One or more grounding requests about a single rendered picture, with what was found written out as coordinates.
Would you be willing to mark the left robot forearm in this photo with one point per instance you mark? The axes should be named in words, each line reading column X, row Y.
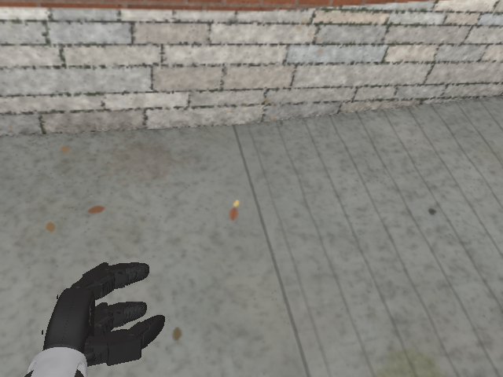
column 58, row 362

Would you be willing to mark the left robot hand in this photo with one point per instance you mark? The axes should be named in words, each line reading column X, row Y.
column 78, row 324

